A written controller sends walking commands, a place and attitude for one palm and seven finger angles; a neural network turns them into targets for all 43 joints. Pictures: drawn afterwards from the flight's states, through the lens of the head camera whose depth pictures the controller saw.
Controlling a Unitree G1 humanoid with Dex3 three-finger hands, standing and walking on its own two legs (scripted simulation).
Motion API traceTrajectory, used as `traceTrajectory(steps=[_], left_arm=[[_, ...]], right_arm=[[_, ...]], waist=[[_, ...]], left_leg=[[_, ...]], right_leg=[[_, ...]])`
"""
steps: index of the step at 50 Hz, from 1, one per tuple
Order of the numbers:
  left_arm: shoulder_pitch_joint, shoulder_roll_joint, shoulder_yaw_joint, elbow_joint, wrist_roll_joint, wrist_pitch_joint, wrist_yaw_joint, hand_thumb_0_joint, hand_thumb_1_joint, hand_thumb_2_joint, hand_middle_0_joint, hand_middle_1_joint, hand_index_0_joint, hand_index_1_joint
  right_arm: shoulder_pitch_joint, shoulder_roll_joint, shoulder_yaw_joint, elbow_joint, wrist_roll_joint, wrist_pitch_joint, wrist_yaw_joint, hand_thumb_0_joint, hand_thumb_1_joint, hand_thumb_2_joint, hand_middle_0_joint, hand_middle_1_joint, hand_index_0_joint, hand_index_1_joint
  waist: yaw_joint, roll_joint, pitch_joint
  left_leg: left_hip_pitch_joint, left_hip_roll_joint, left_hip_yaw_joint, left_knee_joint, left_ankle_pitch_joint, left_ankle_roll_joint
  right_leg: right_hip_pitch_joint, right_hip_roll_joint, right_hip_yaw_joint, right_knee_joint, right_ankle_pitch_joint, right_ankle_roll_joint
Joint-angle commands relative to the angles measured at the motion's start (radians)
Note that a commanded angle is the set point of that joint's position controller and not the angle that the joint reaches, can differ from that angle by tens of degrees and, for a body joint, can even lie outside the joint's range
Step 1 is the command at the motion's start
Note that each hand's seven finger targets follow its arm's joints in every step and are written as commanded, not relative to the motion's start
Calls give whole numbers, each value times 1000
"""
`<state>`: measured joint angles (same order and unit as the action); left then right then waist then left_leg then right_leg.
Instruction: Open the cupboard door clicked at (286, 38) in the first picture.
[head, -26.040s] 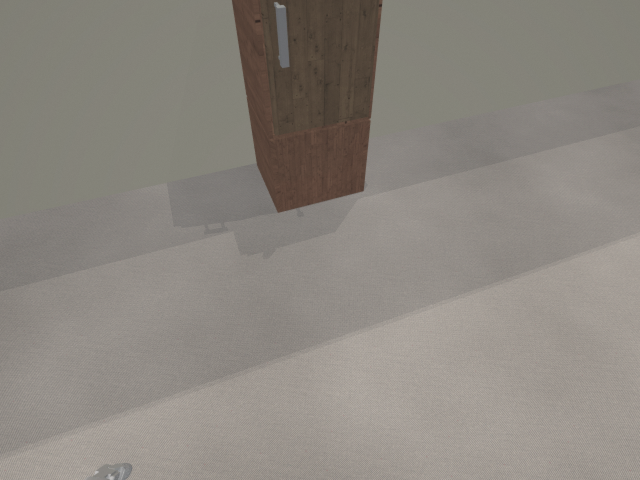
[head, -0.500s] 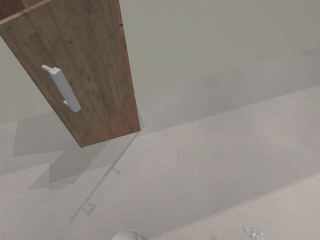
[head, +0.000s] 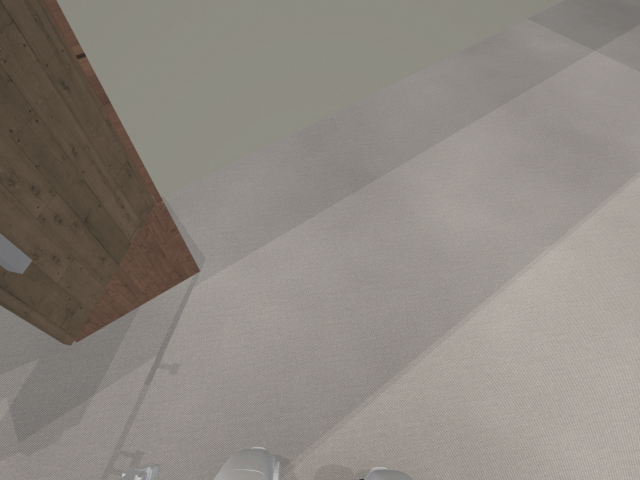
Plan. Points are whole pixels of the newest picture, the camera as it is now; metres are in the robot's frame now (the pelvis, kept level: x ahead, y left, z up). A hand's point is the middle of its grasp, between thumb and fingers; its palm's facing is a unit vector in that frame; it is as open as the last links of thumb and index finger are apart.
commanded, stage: walk to a spot facing it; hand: left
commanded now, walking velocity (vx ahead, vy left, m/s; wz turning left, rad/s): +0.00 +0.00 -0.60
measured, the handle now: out of the picture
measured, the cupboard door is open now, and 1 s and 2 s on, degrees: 41 41 41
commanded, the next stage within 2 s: turn to face it in 1.56 s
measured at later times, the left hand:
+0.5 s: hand (233, 447) +0.17 +0.14 -0.15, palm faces -0.26 -0.93 -0.26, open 7.4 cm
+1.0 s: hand (346, 284) +0.43 -0.02 -0.14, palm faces -0.60 -0.77 -0.22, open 7.4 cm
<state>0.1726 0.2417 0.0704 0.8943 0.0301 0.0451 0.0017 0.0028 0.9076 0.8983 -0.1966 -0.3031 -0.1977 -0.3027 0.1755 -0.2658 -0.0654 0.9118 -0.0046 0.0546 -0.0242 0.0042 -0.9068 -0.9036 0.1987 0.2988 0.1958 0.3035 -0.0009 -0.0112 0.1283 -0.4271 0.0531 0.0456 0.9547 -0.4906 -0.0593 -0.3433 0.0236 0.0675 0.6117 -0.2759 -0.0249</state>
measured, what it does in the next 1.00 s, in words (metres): walks ahead, turning right: left foot, then right foot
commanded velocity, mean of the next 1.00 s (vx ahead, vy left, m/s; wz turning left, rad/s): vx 0.27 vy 0.00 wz -0.53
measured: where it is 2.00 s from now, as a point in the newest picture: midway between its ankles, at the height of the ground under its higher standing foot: (462, 363)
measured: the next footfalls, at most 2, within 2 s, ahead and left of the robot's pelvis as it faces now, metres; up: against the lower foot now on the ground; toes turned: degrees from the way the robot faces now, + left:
left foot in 0.10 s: +0.07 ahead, +0.14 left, +0.00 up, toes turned -1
right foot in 0.36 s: +0.03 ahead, -0.14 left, +0.00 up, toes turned -17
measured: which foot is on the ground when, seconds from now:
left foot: up 0.00-0.08, down 0.10-0.34, up 0.36-0.68, down 0.70-1.00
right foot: down 0.00-0.10, up 0.12-0.34, down 0.36-0.70, up 0.72-1.00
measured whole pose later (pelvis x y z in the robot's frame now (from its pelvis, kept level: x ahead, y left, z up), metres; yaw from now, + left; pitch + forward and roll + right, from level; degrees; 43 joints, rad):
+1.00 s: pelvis +0.21 -0.11 +0.01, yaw -36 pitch +1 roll +1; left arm 0.11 0.24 0.08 0.91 0.03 0.01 -0.06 0.01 0.91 0.90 -0.19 -0.30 -0.19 -0.30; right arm 0.38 -0.20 -0.04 1.00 -0.04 -0.04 0.00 0.00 -0.90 -0.90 0.20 0.30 0.20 0.30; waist -0.03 0.00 0.07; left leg -0.10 0.14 0.22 0.43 -0.33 -0.07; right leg -0.50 -0.07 -0.10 0.72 -0.25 -0.01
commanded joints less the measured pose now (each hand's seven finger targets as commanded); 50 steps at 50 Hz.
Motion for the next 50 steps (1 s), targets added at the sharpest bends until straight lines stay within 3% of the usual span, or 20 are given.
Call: traceTrajectory(steps=[1,3,5,6,11,14,16,17,18,20,24,29,32,33,35,36,39,42,48,50], left_arm=[[-16,200,53,-66,-3,-10,7,0,900,900,-200,-300,-200,-300],[-42,167,43,-71,-11,-4,3,0,900,900,-200,-300,-200,-300],[-33,80,23,-116,-22,-2,-15,0,900,900,-200,-300,-200,-300],[-54,118,33,-128,-12,-11,-27,0,900,900,-200,-300,-200,-300],[-60,48,20,-97,-12,-4,-50,0,900,900,-200,-300,-200,-300],[-65,44,14,-93,-11,-19,-58,0,900,900,-200,-300,-200,-300],[63,92,34,-48,-7,-29,-54,0,900,900,-200,-300,-200,-300],[156,202,60,-22,3,-42,-39,0,900,900,-200,-300,-200,-300],[246,287,77,-3,-9,-43,-19,0,900,900,-200,-300,-200,-300],[174,233,67,-16,-9,-57,1,0,900,900,-200,-300,-200,-300],[107,160,47,-12,-8,-85,-3,0,900,900,-200,-300,-200,-300],[122,182,56,6,-4,-86,-12,0,900,900,-200,-300,-200,-300],[76,163,57,2,-9,-82,-15,0,900,900,-200,-300,-200,-300],[60,130,50,-3,-8,-82,-19,0,900,900,-200,-300,-200,-300],[63,40,26,-54,-20,-86,-34,0,900,900,-200,-300,-200,-300],[12,61,33,-72,-10,-94,-42,0,900,900,-200,-300,-200,-300],[-10,43,37,-45,3,-81,-62,0,900,900,-200,-300,-200,-300],[-17,-4,18,-42,0,-59,-76,0,900,900,-200,-300,-200,-300],[-77,15,15,-52,1,-54,-73,0,900,900,-200,-300,-200,-300],[39,55,28,-8,4,-60,-65,0,900,900,-200,-300,-200,-300]], right_arm=[[72,-32,-3,-64,1,-39,-7,0,-900,-900,200,300,200,300],[136,-57,-7,-47,-2,-49,-13,0,-900,-900,200,300,200,300],[179,-220,-31,-60,-31,-66,-27,0,-900,-900,200,300,200,300],[158,-230,-30,-79,-33,-69,-27,0,-900,-900,200,300,200,300],[87,-142,-10,-76,-41,-71,-20,0,-900,-900,200,300,200,300],[145,-173,-24,-51,-36,-65,-11,0,-900,-900,200,300,200,300],[104,-158,-26,-59,-28,-60,-1,0,-900,-900,200,300,200,300],[66,-82,-14,-96,-11,-59,9,0,-900,-900,200,300,200,300],[-73,-60,-1,-160,-13,-60,16,0,-900,-900,200,300,200,300],[-99,-91,-15,-153,-13,-72,20,0,-900,-900,200,300,200,300],[-60,-38,-16,-104,-18,-69,34,0,-900,-900,200,300,200,300],[-81,-20,-16,-119,-11,-89,41,0,-900,-900,200,300,200,300],[13,-44,-18,-92,-11,-107,29,0,-900,-900,200,300,200,300],[115,-83,-26,-56,-11,-114,16,0,-900,-900,200,300,200,300],[385,-251,-54,-4,-46,-125,-9,0,-900,-900,200,300,200,300],[334,-245,-50,-15,-41,-119,-5,0,-900,-900,200,300,200,300],[164,-102,-11,-40,-36,-131,-2,0,-900,-900,200,300,200,300],[182,-85,-4,-11,-33,-142,-3,0,-900,-900,200,300,200,300],[188,-104,-13,19,-37,-119,15,0,-900,-900,200,300,200,300],[161,-107,-9,20,-34,-111,16,0,-900,-900,200,300,200,300]], waist=[[-10,-141,-171],[-47,-72,-163],[-53,345,-150],[-48,196,-148],[-10,240,-153],[-37,213,-179],[34,104,-179],[87,-205,-165],[165,-325,-116],[99,-192,-89],[31,-143,-94],[34,-125,-87],[-28,-109,-86],[-73,-5,-123],[-158,356,-256],[-138,196,-176],[-40,198,-44],[-20,184,-111],[-12,145,-79],[62,70,-109]], left_leg=[[119,-29,6,-262,117,8],[283,1,-35,-489,192,27],[331,430,-497,-753,157,211],[213,471,-507,-743,201,279],[252,255,-57,-604,526,161],[259,271,-15,-561,320,140],[79,214,60,-400,82,75],[-194,86,170,-118,-114,9],[-362,19,85,106,-224,-3],[-404,70,-62,219,-30,1],[-200,47,-15,42,133,-14],[-51,-3,7,-207,171,-2],[210,-30,19,-413,250,5],[403,-2,-7,-488,217,19],[641,469,-624,-735,-125,208],[499,508,-654,-773,-204,264],[277,355,-312,-778,10,190],[313,279,-48,-737,303,164],[199,285,77,-702,216,141],[123,239,124,-514,308,106]], right_leg=[[57,-202,278,-203,251,-139],[-80,-139,251,-147,97,-72],[-288,54,-30,281,-325,41],[-234,-8,4,448,-308,43],[-142,-45,-120,310,-194,64],[-7,-8,-194,77,-187,41],[249,-10,-172,-141,-84,10],[433,-245,213,-320,-231,-85],[403,-431,527,-423,-192,-205],[347,-368,502,-396,-242,-238],[219,-247,236,-348,130,-181],[167,-230,260,-343,10,-178],[24,-175,237,-264,-40,-134],[-85,-115,196,-141,-38,-99],[-387,65,-43,477,-341,-7],[-433,-24,1,606,-299,-18],[-424,-120,-24,652,-78,5],[-320,-131,-85,413,-15,24],[-27,-76,-192,78,41,7],[202,-33,-219,-3,35,-19]])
